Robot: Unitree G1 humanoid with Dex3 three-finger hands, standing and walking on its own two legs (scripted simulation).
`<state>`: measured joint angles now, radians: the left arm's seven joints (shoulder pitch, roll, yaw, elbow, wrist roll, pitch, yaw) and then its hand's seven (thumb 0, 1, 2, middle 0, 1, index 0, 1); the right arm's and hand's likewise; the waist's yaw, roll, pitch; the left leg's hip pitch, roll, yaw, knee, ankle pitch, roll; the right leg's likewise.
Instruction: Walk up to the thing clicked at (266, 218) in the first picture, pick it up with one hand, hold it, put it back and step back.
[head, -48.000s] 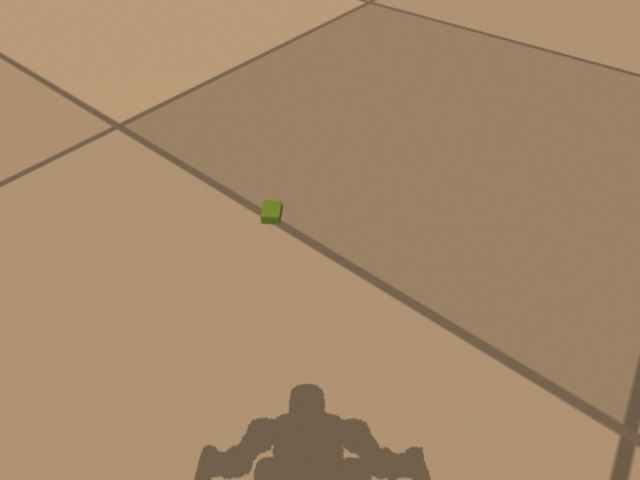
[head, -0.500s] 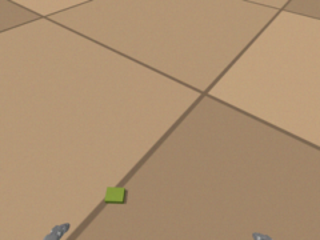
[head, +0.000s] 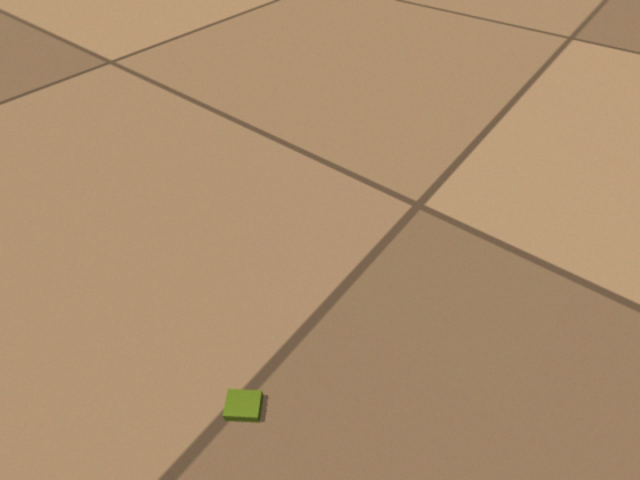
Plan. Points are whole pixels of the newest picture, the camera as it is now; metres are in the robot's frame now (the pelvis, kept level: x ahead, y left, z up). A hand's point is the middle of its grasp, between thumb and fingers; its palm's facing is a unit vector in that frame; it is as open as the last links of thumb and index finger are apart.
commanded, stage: stand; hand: left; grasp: from above
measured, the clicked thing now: (243, 405) +0.48 +0.26 -0.75
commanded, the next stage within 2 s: step back in 1.74 s
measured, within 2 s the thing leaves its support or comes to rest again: neither
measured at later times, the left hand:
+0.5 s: hand out of the picture +0.06 +0.23 -0.16, palm faces +0.01 -0.94 -0.34, open 7.4 cm
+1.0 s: hand out of the picture +0.08 +0.23 -0.15, palm faces +0.01 -0.94 -0.34, open 7.4 cm
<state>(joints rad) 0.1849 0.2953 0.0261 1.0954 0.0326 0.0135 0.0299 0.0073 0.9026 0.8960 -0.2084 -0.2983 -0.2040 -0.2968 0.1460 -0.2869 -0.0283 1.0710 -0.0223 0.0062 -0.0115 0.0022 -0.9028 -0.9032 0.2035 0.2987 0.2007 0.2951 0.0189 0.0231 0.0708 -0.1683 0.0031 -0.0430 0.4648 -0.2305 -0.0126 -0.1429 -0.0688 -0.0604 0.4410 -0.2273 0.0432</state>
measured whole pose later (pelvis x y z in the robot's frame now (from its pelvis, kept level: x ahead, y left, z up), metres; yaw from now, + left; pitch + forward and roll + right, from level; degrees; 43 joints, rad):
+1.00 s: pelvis +0.01 -0.01 +0.01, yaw +0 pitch -3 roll +0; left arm 0.10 0.32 0.03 1.16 0.02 0.00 0.01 0.01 0.90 0.90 -0.21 -0.30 -0.20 -0.30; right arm 0.11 -0.33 -0.01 1.14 -0.01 0.00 -0.01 0.00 -0.90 -0.90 0.20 0.30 0.20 0.29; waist 0.01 0.02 0.07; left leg -0.12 0.03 -0.05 0.36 -0.19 -0.03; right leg -0.09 -0.04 -0.07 0.34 -0.19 0.02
